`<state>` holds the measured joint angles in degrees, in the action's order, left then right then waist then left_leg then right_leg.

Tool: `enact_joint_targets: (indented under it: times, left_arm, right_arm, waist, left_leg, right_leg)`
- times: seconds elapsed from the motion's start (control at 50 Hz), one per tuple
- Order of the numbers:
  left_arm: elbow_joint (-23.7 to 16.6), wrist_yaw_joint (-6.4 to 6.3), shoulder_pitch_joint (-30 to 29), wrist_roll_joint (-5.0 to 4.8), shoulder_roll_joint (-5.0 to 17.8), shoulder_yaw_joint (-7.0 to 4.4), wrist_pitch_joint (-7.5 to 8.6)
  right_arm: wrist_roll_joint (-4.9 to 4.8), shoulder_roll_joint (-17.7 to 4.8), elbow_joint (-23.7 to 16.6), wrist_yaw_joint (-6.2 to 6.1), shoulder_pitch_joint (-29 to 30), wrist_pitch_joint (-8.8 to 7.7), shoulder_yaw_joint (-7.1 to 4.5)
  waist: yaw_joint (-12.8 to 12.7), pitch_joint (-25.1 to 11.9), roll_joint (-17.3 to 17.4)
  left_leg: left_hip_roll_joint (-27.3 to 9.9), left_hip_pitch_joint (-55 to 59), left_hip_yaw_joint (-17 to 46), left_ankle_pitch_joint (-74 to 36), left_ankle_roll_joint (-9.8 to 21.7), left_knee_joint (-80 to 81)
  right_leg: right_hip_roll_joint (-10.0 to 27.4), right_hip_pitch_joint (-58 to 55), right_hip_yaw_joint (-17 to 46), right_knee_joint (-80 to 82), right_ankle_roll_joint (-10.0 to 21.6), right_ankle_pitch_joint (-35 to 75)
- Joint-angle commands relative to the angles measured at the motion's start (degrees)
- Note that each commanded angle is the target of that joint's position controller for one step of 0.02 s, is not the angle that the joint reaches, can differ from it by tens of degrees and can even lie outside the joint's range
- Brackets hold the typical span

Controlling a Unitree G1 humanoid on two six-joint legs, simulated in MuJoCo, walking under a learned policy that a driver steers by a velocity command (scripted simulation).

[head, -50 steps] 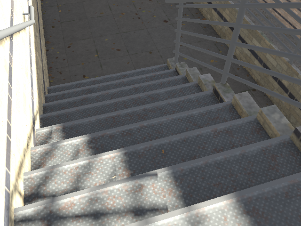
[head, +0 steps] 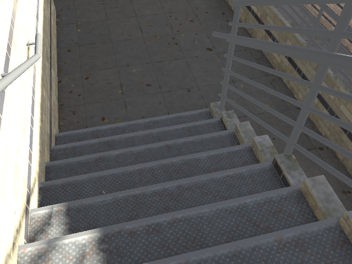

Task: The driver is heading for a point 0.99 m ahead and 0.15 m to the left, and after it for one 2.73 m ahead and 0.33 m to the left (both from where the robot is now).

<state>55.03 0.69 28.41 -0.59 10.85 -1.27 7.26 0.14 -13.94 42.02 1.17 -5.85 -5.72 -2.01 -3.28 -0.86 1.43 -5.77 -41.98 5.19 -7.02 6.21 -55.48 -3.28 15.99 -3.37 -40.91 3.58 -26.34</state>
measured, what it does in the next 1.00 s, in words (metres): goes down: left foot 0.16 m lower, then right foot 0.16 m lower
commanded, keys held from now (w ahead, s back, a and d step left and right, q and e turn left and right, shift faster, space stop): w+shift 0.62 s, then w+q+shift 0.34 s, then q+shift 0.04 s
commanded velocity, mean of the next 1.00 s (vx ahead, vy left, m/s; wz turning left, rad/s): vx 0.99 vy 0.00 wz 0.19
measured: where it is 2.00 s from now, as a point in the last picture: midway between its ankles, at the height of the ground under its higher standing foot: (183, 204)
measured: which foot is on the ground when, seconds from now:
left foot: up 0.00-0.14, down 0.16-0.54, up 0.56-0.92, down 0.94-1.00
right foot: down 0.00-0.14, up 0.16-0.52, down 0.54-0.92, up 0.94-1.00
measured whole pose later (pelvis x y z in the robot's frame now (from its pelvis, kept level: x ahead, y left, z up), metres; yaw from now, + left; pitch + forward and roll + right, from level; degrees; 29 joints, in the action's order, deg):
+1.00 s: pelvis +0.83 +0.01 -0.47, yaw +12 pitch -1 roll -1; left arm 51.9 -0.5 18.2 -1.2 10.8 -2.3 7.7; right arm 0.3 -12.7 47.8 2.2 -20.1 -4.7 -3.6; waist 3.0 -0.4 2.1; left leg 5.8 -17.7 0.6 18.2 9.1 -41.3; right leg 2.5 36.2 -0.7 -111.8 3.6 -33.1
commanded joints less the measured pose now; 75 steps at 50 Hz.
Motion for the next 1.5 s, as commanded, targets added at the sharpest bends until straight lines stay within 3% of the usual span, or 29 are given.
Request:
enact_joint_targets:
  times: [0.02, 0.1, 0.14, 0.16, 0.2, 0.26, 0.28, 0.3, 0.36, 0.46, 0.54, 0.56, 0.6, 0.64, 0.68, 0.74, 0.84, 0.9, 0.94, 0.96, 1.02, 1.04, 1.08, 1.12, 1.16, 1.22, 1.28, 1.36, 1.5]
  left_arm:
    - [-5.1, -2.54, -3.5, -0.73, 8.6, -1.34, 1.38]
    - [-7.0, -2.06, -7.2, -0.75, 7.9, -1.48, 0.26]
    - [-8.6, -1.03, -18.7, -1.16, 8.8, -2.35, 0.12]
    - [-11.7, -1.36, -25.7, -3.44, 4.4, -1.56, 0.2]
    - [-16.5, -0.87, -8.2, -5.34, -5.2, 1.41, 1.89]
    - [-12.9, -0.18, -7.8, -0.77, -0.7, 0.25, 0.6]
    - [-16.3, -0.33, -11.1, -1.73, 1.2, 0.7, -0.11]
    - [-15.6, -1.1, -16.6, -1.06, 5.9, -0.63, -0.78]
    - [-15.9, -0.11, -23.9, 0.44, 6.7, -0.67, -1.1]
    - [-21.3, 3.57, -37.2, -0.83, 2.4, 0.38, -0.6]
    - [-6.4, 2.94, 10.4, 0.19, 14.6, -6.11, -2.25]
    - [0.7, 3.55, 22.9, 2.01, 11.9, -4.59, -1.86]
    - [-2.3, 3.1, 9.5, 0.79, 3.6, -2.11, -2.28]
    - [-3.9, 2.99, -3.5, 0.83, 3.5, -2.42, -1.39]
    - [-5.8, 2.14, -15.0, 1.36, 1.9, -1.1, 0.53]
    - [-3.3, 0.05, -11.4, 3.51, 7.0, -2.04, 1.43]
    - [-1.2, -4.19, -5.3, 0.07, 5.7, -1.38, 0.53]
    - [-3.3, -1.68, -12.7, 0.7, 8.3, -2.45, 0.64]
    - [-6.9, -1.06, -30.0, -1.59, 8.7, -3.03, 1.15]
    - [-14.9, -1.75, -25.6, -0.98, -0.2, -1.19, 2.63]
    - [-13.9, -1.73, -13.1, 0.61, 3.7, -2.31, 3.91]
    - [-19.2, -2.52, -16.0, -0.05, 3.9, -2.0, 3.0]
    - [-14.4, -3.24, -9.5, 1.08, 7.2, -3.23, 1.58]
    - [-14.6, -2.39, -13.7, 1.61, 9.2, -3.28, 2.08]
    - [-20.6, -2.36, -21.6, 0.58, 0.9, -2.24, -0.64]
    - [-19.1, -1.35, -4.9, 0.14, 6.2, -4.76, -2.16]
    - [-15.8, 0.72, -4.5, 1.32, 13.1, -3.8, -2.69]
    - [-14.6, -0.78, -12.4, 5.11, 8.3, 0.37, -5.34]
    - [-13.7, -5.8, -8.2, 0.66, 9.2, 1.18, -7.85]
  right_arm:
    - [1.02, 0.8, -0.6, 2.12, -3.9, 0.05, 0.0]
    - [0.0, -4.5, 3.3, 0.93, -16.5, 1.44, -2.69]
    - [1.55, -6.6, 12.1, -0.83, -43.8, 1.78, -5.0]
    - [1.96, 0.7, 14.5, 0.04, -49.1, 1.16, -2.33]
    - [2.21, 2.9, 11.5, 0.3, -37.1, -0.7, 0.79]
    - [-1.08, 0.9, 7.3, 0.94, -21.0, 0.27, -0.05]
    - [0.78, -8.3, 4.5, -0.96, -9.1, -0.93, -2.11]
    - [1.37, -4.6, 5.5, -2.07, -10.2, -2.23, -1.28]
    - [-1.64, -4.7, 10.8, -3.59, -23.3, -2.89, -1.75]
    - [-1.81, -1.6, 14.1, -3.29, -28.6, 0.05, -0.56]
    - [-2.01, -5.6, 15.5, -1.35, -16.0, 0.13, -2.15]
    - [-1.48, 0.8, 14.0, -1.3, -10.1, -2.0, -1.35]
    - [-3.93, 1.1, 10.6, -1.74, -23.5, -1.78, -1.29]
    - [-5.1, -0.6, 6.6, -3.34, -15.2, -0.94, -2.22]
    - [-3.28, 1.3, 6.3, -3.38, -15.2, 1.66, -2.22]
    - [-1.61, 0.3, 5.5, -1.66, -16.6, 1.85, -2.33]
    - [-1.6, 1.6, -0.9, 3.12, 0.6, 1.12, -1.3]
    - [-0.05, -3.9, 8.6, 2.12, -25.5, 3.01, -3.96]
    - [0.84, -1.3, 16.6, 0.77, -55.7, 4.29, -3.84]
    - [0.87, -2.0, 15.3, 1.46, -45.6, 2.2, -1.59]
    - [-0.94, -2.3, 5.1, 0.41, -21.5, 1.31, -1.34]
    - [-0.55, -10.5, 0.0, -1.72, -5.9, 1.35, -3.09]
    - [1.99, -6.2, -0.5, -4.76, -4.5, 1.6, -2.95]
    - [-3.99, -2.4, 0.8, -7.25, -9.9, 0.41, -2.43]
    - [-4.11, -2.4, 4.7, -7.55, -18.4, 2.51, -2.68]
    - [-1.61, -1.0, 2.4, -6.19, -12.7, 5.15, -2.32]
    - [-4.5, 1.4, -5.4, -3.66, -28.6, 5.55, -0.16]
    - [-2.36, -0.1, -7.8, -5.42, -9.0, 9.71, 0.55]
    - [2.29, 3.7, -15.9, -5.48, 5.4, 8.5, 3.53]
  waist:
    - [3.4, -0.2, -2.9]
    - [10.0, -2.6, -6.3]
    - [25.9, -4.7, 1.4]
    - [31.2, 5.2, 9.6]
    - [6.6, 5.3, 18.2]
    - [-4.1, 2.9, -4.9]
    - [-7.7, 9.0, 6.5]
    - [-4.2, 9.6, -5.2]
    - [2.4, 10.9, -8.9]
    - [11.3, 9.8, 1.9]
    - [-14.2, -3.2, 4.5]
    - [-18.7, -1.6, -13.3]
    - [-4.2, -6.9, -20.6]
    - [2.4, 0.0, 1.0]
    - [7.8, 7.1, 0.8]
    - [8.6, 1.8, -4.8]
    - [2.5, 2.1, -5.0]
    - [12.9, -4.2, -3.8]
    - [34.0, 2.5, 11.2]
    - [18.3, 7.9, 27.8]
    - [-0.5, 4.3, -13.8]
    - [-6.8, 8.4, -3.3]
    - [-7.2, 1.2, -6.0]
    - [-3.3, 4.1, -10.9]
    - [2.2, 1.1, -5.8]
    - [-6.8, -5.2, 5.4]
    - [1.8, -23.0, -30.8]
    - [3.7, -3.6, 0.2]
    - [3.4, -5.5, -4.8]
  left_leg:
    - [5.1, 26.4, -7.5, -25.6, -1.4, 16.4]
    - [7.5, 39.0, -10.8, -17.8, -2.2, 10.2]
    - [4.6, 54.8, -13.2, -17.5, 1.6, 22.9]
    - [-2.2, 51.4, -6.7, -18.9, 7.1, 39.4]
    - [-7.8, 53.0, 11.0, -44.6, 5.6, 15.4]
    - [-6.5, 32.6, 12.7, -6.1, 6.5, 24.1]
    - [-16.1, 15.1, 28.0, 1.0, 12.2, 30.5]
    - [-13.9, 8.4, 29.0, 4.2, 12.8, 28.3]
    - [-5.5, 21.4, 21.1, 20.6, 9.0, 19.3]
    - [1.7, 15.2, 5.2, 24.8, 5.1, 15.6]
    - [2.4, 19.0, 2.6, -19.5, -0.3, -37.6]
    - [15.4, 0.9, 1.6, 40.4, -2.2, -71.8]
    - [12.0, -11.8, 11.7, 42.4, 0.0, -54.3]
    - [6.1, -14.2, 7.7, 23.9, 1.6, -38.7]
    - [1.4, -5.0, 7.9, 18.7, -0.9, -25.8]
    - [0.5, 5.3, 2.8, -0.9, -2.2, -8.8]
    - [5.4, 19.6, -6.7, -25.0, -1.5, 15.8]
    - [13.8, 43.2, -19.2, -14.6, 0.4, 5.3]
    - [5.1, 60.7, -10.4, -10.4, 11.7, 29.0]
    - [2.4, 60.4, 8.2, -25.8, 12.0, 18.5]
    - [-0.7, 36.2, 22.5, -16.6, 10.7, 20.1]
    - [-5.5, 11.0, 32.1, -15.3, 14.6, 27.8]
    - [1.2, -6.3, 26.8, -18.5, 12.1, 17.6]
    - [14.3, -7.8, 11.5, 16.6, 4.5, 5.9]
    - [17.2, 1.5, 14.5, 26.3, 2.2, 1.0]
    - [20.5, 12.2, 13.4, 17.8, -3.2, -24.7]
    - [18.3, -22.5, 12.7, 60.7, -9.4, -75.3]
    - [10.1, -10.2, 6.4, 40.0, -8.6, -66.3]
    - [8.0, -6.9, 0.2, 11.0, -11.2, -20.4]
  right_leg:
    - [5.6, 23.0, 3.4, 7.7, 6.8, 3.0]
    - [7.2, 21.0, 3.1, -12.6, 4.4, 14.2]
    - [5.6, 21.4, 1.2, -51.1, 0.6, 37.6]
    - [-3.0, 31.0, 1.3, -87.3, 0.3, 7.1]
    - [-4.0, 53.8, 18.7, -78.3, 6.4, -9.2]
    - [6.7, 50.4, 12.4, -53.5, 4.0, 13.4]
    - [13.0, 43.3, 13.4, -35.0, -0.7, 18.9]
    - [14.0, 36.7, 14.0, -32.0, -3.9, 25.7]
    - [13.6, 44.5, 12.7, -20.1, -0.8, 42.1]
    - [6.3, 12.9, 2.1, 6.5, 0.1, 53.8]
    - [8.7, -24.1, 3.2, 8.8, 5.9, 44.2]
    - [12.8, -33.5, 6.3, 5.7, 9.2, 51.8]
    - [18.7, -32.1, 24.1, 6.2, 11.8, 33.5]
    - [23.9, -12.3, 37.5, 17.4, 14.2, -7.6]
    - [24.2, 14.3, 32.7, 12.9, 12.9, 2.8]
    - [16.5, 19.3, 17.7, 8.7, 8.9, 10.4]
    - [11.7, 20.3, -0.1, -2.2, 3.0, 1.2]
    - [11.0, 19.1, -7.5, -27.2, -1.7, 35.6]
    - [3.0, 39.0, -8.8, -93.0, -4.2, 21.5]
    - [0.2, 58.3, 1.5, -94.1, -1.5, -13.6]
    - [6.2, 51.4, 8.7, -58.0, 1.2, 4.4]
    - [8.0, 38.1, 10.0, -30.0, -3.4, 9.3]
    - [4.4, 9.1, 8.1, -31.1, -7.6, 32.4]
    - [2.3, 1.1, 6.6, 1.6, -7.0, 61.3]
    - [-1.9, -7.7, 7.7, 14.5, -8.5, 61.0]
    - [3.2, -22.6, 8.8, 23.2, -6.6, 68.6]
    - [33.5, -51.8, 38.0, 3.8, 12.6, 88.2]
    - [25.1, -0.9, 34.4, 20.5, 15.9, 41.2]
    - [9.1, 0.3, 25.9, 14.8, 11.7, 41.0]
Velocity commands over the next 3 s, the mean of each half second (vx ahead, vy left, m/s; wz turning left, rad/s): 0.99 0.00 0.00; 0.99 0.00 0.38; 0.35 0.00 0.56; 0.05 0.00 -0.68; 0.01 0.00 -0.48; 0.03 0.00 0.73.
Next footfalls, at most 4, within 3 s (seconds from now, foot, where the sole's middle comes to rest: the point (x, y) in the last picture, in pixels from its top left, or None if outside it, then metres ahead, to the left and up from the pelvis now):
0.16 left None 0.19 0.12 -0.91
0.54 right None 0.63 -0.13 -1.06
0.94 left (175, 233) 0.84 0.07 -1.22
1.24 right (192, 188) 1.23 -0.02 -1.38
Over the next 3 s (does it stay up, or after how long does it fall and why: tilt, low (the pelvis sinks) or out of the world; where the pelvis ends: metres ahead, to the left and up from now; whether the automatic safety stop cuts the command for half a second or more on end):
stays up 1.14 0.07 -0.62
